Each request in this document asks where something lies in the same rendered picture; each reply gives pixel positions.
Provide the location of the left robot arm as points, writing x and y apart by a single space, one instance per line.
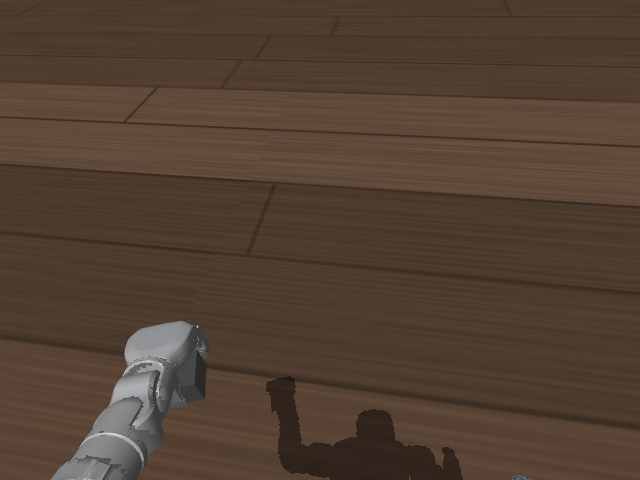
129 429

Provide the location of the left robot hand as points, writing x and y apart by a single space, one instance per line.
173 342

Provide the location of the cube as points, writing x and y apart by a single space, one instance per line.
192 376

